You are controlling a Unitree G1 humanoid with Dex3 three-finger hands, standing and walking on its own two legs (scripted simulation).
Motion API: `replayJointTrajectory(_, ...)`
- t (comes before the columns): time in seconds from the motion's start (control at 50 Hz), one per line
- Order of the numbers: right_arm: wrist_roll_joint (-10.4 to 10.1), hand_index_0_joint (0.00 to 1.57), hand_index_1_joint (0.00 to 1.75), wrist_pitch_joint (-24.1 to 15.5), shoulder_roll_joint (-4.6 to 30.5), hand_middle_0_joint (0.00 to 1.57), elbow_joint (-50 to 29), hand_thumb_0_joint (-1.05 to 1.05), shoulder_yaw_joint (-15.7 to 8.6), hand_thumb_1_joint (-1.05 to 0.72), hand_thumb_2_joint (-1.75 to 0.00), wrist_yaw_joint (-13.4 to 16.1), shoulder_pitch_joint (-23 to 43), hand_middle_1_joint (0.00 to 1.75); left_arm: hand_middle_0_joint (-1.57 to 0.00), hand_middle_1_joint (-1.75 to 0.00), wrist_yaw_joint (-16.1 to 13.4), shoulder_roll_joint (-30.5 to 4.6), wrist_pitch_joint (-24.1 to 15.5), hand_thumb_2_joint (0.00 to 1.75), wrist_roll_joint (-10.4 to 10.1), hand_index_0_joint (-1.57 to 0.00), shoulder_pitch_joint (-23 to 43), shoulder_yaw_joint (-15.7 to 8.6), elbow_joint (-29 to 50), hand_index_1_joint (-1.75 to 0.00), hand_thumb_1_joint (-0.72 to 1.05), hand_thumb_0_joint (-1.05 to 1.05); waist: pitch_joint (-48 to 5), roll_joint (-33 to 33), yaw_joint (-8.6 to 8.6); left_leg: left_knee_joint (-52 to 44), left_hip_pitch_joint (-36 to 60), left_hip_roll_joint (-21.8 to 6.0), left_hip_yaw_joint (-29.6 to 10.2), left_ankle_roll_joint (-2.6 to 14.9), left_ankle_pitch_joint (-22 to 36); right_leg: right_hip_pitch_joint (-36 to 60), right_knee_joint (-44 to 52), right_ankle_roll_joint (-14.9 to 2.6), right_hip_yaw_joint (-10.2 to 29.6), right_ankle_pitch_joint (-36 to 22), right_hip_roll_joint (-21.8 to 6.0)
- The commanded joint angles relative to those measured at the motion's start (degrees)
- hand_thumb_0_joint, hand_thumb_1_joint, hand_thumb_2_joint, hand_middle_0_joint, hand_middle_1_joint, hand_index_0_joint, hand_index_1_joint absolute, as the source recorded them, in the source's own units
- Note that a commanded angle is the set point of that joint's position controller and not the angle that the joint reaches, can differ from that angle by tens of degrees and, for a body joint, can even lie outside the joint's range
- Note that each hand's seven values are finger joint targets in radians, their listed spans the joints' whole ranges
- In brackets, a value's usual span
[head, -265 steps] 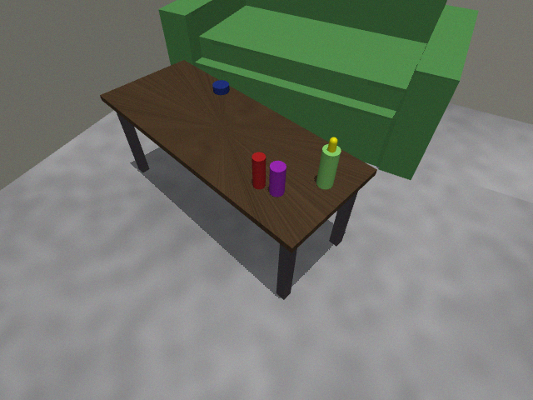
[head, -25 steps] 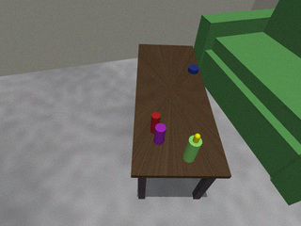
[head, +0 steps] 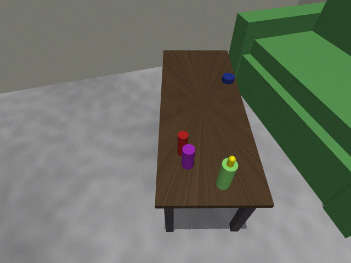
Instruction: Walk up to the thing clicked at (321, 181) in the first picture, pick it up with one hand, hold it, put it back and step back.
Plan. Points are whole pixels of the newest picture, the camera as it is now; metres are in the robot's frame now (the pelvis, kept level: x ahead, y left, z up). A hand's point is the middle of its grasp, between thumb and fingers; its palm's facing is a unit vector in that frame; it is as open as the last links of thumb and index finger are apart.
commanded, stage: stand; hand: right
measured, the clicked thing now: (227, 171) +0.46 -0.19 -0.24
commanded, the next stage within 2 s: none
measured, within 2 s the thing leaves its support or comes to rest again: neither
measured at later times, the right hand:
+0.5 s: hand out of the picture +0.06 -0.25 -0.16, palm faces -0.02 +0.94 -0.34, open 7.4 cm
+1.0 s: hand out of the picture +0.08 -0.24 -0.16, palm faces -0.04 +0.94 -0.34, open 7.4 cm
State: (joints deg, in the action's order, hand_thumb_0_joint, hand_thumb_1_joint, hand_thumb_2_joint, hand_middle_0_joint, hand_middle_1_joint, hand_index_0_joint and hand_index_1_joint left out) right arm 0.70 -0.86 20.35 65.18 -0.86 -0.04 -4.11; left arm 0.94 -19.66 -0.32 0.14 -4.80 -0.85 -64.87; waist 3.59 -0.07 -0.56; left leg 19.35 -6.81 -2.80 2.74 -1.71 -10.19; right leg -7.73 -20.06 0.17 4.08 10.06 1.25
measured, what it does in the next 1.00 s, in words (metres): stands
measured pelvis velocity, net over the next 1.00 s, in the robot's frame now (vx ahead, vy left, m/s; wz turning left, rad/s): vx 0.00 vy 0.01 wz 0.03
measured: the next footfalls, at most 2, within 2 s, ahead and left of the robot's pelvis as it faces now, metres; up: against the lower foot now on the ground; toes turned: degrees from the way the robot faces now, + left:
none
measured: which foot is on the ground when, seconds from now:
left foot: down 0.00-1.00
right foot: down 0.00-1.00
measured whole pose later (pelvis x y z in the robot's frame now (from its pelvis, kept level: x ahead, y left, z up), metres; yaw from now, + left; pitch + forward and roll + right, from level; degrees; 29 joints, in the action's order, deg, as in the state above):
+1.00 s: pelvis +0.00 +0.01 +0.00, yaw +2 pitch -2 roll +0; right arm 0.7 -0.4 19.9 65.9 -0.5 -0.7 -5.5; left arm 0.5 -20.2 -0.8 0.4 -6.9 0.3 -64.5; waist 3.2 0.3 -0.3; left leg 19.0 -6.8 -1.2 1.7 -0.6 -9.7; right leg -6.8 -18.8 1.2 3.0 9.7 -0.4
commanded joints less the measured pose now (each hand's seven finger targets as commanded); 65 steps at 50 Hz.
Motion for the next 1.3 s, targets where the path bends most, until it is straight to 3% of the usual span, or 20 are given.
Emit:
replayJointTrajectory(0.0,-0.4,0.2,0.3,-0.75,11.63,0.2,-3.0,0.0,-1.98,-0.9,-0.9,0.26,2.8,0.3,-0.2,-0.3,-1.31,-12.99,-1.58,0.9,0.01,-0.2,2.48,-2.11,3.26,-0.3,0.9,0.0,-6.61,1.08,-0.18,-2.33,4.85,-5.13,-5.03,2.32,7.75,-0.28,3.85,-0.78,4.85,-12.03,-7.65)
replayJointTrajectory(0.16,-0.22,0.2,0.3,-0.53,11.71,0.2,-2.4,0.0,-2.01,-0.9,-0.9,0.28,2.51,0.3,-0.2,-0.3,-1.59,-12.89,-1.73,0.9,0.06,-0.2,2.42,-2.01,3.4,-0.3,0.9,0.0,-6.9,0.88,-0.11,-2.5,4.77,-5.31,-4.99,2.26,8.48,0.8,4.17,-0.83,4.29,-12.92,-7.95)
replayJointTrajectory(0.18,-0.28,0.2,0.3,-0.46,11.61,0.2,-2.12,0.0,-1.93,-0.9,-0.9,0.25,2.53,0.3,-0.2,-0.3,-1.57,-12.64,-1.6,0.9,-0.03,-0.2,2.57,-1.92,3.18,-0.3,0.9,0.0,-5.22,0.64,-0.02,-3.51,3.33,-5.03,-5.49,2.03,5.48,0.0,4.9,-0.67,4.16,-9.25,-7.46)
replayJointTrajectory(0.22,-0.27,0.2,0.3,-0.53,11.83,0.2,-2.29,0.0,-1.97,-0.9,-0.9,0.18,2.85,0.3,-0.2,-0.3,-1.52,-12.47,-1.54,0.9,0.17,-0.2,2.45,-1.86,3.42,-0.3,0.9,0.0,-5.13,-0.29,0.14,-3.59,3.0,-5.16,-5.43,2.33,4.94,0.28,5.01,-0.79,4.21,-9.1,-7.66)
replayJointTrajectory(0.26,-0.09,0.2,0.3,-0.53,11.6,0.2,-2.19,0.0,-1.98,-0.9,-0.9,0.15,2.65,0.3,-0.2,-0.3,-1.48,-12.72,-1.4,0.9,0.09,-0.2,2.58,-1.89,3.23,-0.3,0.9,0.0,-3.5,0.07,0.12,-4.67,1.76,-4.88,-5.63,2.08,1.43,-0.87,5.49,-0.84,4.26,-4.47,-7.35)
replayJointTrajectory(0.38,-0.04,0.2,0.3,-0.83,11.65,0.2,-2.16,0.0,-2.07,-0.9,-0.9,0.03,2.14,0.3,-0.2,-0.3,-1.34,-12.89,-1.46,0.9,0.31,-0.2,2.15,-1.83,3.32,-0.3,0.9,0.0,-4.29,-0.2,0.15,-5.26,1.72,-5.3,-6.51,2.37,1.53,-0.17,4.9,-0.89,3.85,-4.24,-7.44)
replayJointTrajectory(0.42,-0.07,0.2,0.3,-0.7,11.89,0.2,-2.1,0.0,-2.24,-0.9,-0.9,0.04,2.41,0.3,-0.2,-0.3,-1.28,-12.59,-1.34,0.9,0.31,-0.2,1.54,-1.73,3.15,-0.3,0.9,0.0,-2.98,-0.01,0.37,-5.46,1.7,-5.01,-6.76,2.41,-2.35,-2.31,5.7,-0.84,3.82,-0.36,-7.06)
replayJointTrajectory(0.48,-0.09,0.2,0.3,-0.63,11.79,0.2,-1.96,0.0,-2.22,-0.9,-0.9,-0.02,1.25,0.3,-0.2,-0.3,-1.25,-12.89,-1.37,0.9,0.26,-0.2,1.81,-1.82,3.32,-0.3,0.9,0.0,-3.09,-0.05,-0.02,-5.73,0.51,-4.98,-6.89,2.64,-2.25,-1.15,5.56,-1.03,4.11,-1.49,-7.34)
replayJointTrajectory(0.52,-0.03,0.2,0.3,-0.48,11.93,0.2,-2.11,0.0,-2.39,-0.9,-0.9,-0.08,1.77,0.3,-0.2,-0.3,-1.26,-12.7,-1.33,0.9,0.41,-0.2,1.19,-1.62,3.25,-0.3,0.9,0.0,-2.97,-0.24,0.05,-5.43,0.77,-4.79,-6.88,2.66,-3.82,-2.53,5.76,-0.92,4.02,0.99,-7.11)
replayJointTrajectory(0.58,-0.12,0.2,0.3,-0.68,11.94,0.2,-2.21,0.0,-2.33,-0.9,-0.9,-0.1,1.76,0.3,-0.2,-0.3,-1.22,-12.71,-1.54,0.9,0.32,-0.2,0.58,-1.45,3.43,-0.3,0.9,0.0,-4.06,-0.16,0.08,-4.77,2.22,-4.87,-6.84,2.75,-0.28,-2.39,5.36,-1.02,4.09,-2.13,-7.42)
replayJointTrajectory(0.7,-0.23,0.2,0.3,-0.53,11.69,0.2,-2.18,0.0,-2.17,-0.9,-0.9,-0.13,1.2,0.3,-0.2,-0.3,-1.37,-12.94,-1.57,0.9,0.34,-0.2,0.16,-1.21,3.43,-0.3,0.9,0.0,-3.86,0.54,-0.14,-4.55,1.35,-4.77,-7.0,2.77,0.53,-1.41,4.91,-0.99,3.89,-3.0,-7.55)
replayJointTrajectory(0.8,-0.27,0.2,0.3,-0.39,11.97,0.2,-2.06,0.0,-2.05,-0.9,-0.9,-0.12,0.63,0.3,-0.2,-0.3,-1.36,-13.01,-1.46,0.9,0.37,-0.2,-0.63,-1.2,3.27,-0.3,0.9,0.0,-2.99,0.11,0.07,-4.97,0.51,-4.54,-7.29,2.83,-2.12,-1.88,5.37,-0.96,3.74,-0.86,-7.4)
replayJointTrajectory(0.84,-0.24,0.2,0.3,-0.56,12.0,0.2,-2.46,0.0,-2.05,-0.9,-0.9,-0.14,1.19,0.3,-0.2,-0.3,-1.38,-13.03,-1.58,0.9,0.33,-0.2,-0.32,-1.14,3.57,-0.3,0.9,0.0,-4.82,-0.12,0.03,-4.05,2.35,-4.75,-6.94,2.8,2.96,-1.3,4.41,-1.02,3.62,-4.82,-7.75)
replayJointTrajectory(0.9,-0.26,0.2,0.3,-0.57,12.22,0.2,-2.41,0.0,-2.07,-0.9,-0.9,-0.02,0.95,0.3,-0.2,-0.3,-1.52,-12.73,-1.71,0.9,0.39,-0.2,-0.64,-1.09,3.7,-0.3,0.9,0.0,-5.7,0.07,0.2,-2.9,2.91,-4.84,-6.63,3.04,6.06,-0.09,4.3,-0.8,3.44,-8.29,-8.01)
replayJointTrajectory(1.04,-0.2,0.2,0.3,-0.52,12.01,0.2,-2.56,0.0,-1.79,-0.9,-0.9,0.07,1.09,0.3,-0.2,-0.3,-1.51,-12.87,-1.42,0.9,0.37,-0.2,-0.14,-1.07,3.75,-0.3,0.9,0.0,-3.86,-0.04,0.29,-4.0,1.54,-4.79,-6.92,2.8,3.2,-0.31,4.93,-0.83,3.28,-5.47,-7.98)
replayJointTrajectory(1.16,-0.22,0.2,0.3,-0.71,12.23,0.2,-2.75,0.0,-1.88,-0.9,-0.9,0.16,1.29,0.3,-0.2,-0.3,-1.55,-12.92,-1.48,0.9,0.39,-0.2,0.07,-1.11,3.94,-0.3,0.9,0.0,-5.23,-0.55,0.27,-3.43,2.47,-4.99,-6.86,2.72,7.45,1.08,4.29,-0.83,3.0,-8.59,-8.23)
replayJointTrajectory(1.28,-0.24,0.2,0.3,-0.53,12.05,0.2,-2.9,0.0,-1.86,-0.9,-0.9,0.18,1.24,0.3,-0.2,-0.3,-1.59,-12.86,-1.46,0.9,0.4,-0.2,-0.04,-1.05,3.98,-0.3,0.9,0.0,-4.38,-0.05,0.27,-3.57,1.89,-4.67,-6.82,2.65,5.73,0.38,4.8,-0.67,2.74,-7.17,-8.11)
